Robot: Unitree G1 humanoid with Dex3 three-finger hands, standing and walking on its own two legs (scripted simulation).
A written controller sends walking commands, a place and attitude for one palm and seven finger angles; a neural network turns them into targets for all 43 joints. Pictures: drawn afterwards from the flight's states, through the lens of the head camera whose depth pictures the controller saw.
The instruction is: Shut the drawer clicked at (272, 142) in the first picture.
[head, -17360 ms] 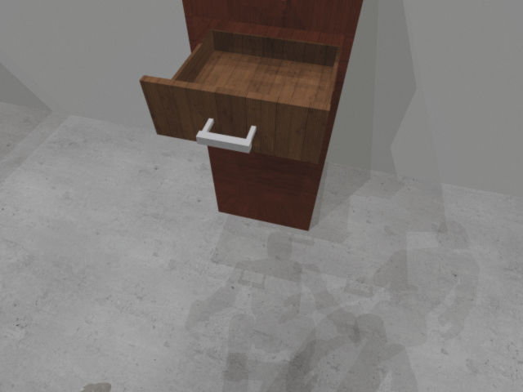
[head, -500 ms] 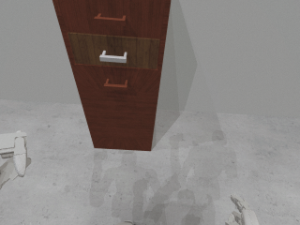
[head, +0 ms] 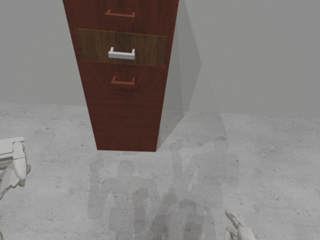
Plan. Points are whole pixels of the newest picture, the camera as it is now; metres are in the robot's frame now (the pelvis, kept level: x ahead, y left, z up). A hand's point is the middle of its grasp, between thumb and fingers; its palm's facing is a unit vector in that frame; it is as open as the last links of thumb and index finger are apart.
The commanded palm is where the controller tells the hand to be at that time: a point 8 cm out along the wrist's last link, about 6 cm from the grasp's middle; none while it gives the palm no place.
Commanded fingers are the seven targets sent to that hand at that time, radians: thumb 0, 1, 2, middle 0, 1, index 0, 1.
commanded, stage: stop stepping back and stand still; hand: left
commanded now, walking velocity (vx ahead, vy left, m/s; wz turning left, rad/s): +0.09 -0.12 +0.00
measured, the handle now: (122, 52) +0.84 +0.19 +0.04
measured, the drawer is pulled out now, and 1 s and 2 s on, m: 0.00 0.00 0.00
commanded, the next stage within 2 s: let the arm hang, fingers relaxed in 0.38 s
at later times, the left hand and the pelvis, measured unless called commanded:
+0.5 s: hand (44, 168) +0.21 +0.22 +0.16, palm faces +0.35 -0.82 -0.46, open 3.2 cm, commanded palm none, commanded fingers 0.00 0.90 0.90 -1.32 -1.51 -1.32 -1.51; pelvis +0.01 -0.01 +0.00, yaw +0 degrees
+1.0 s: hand out of the picture -0.06 +0.18 -0.17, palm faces +0.08 -0.97 -0.23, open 4.7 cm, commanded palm none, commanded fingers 0.00 0.90 0.90 -0.32 -0.43 -0.32 -0.43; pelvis +0.00 -0.01 +0.00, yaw +3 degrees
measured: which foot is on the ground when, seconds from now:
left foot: down 0.00-1.00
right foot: up 0.00-0.14, down 0.16-1.00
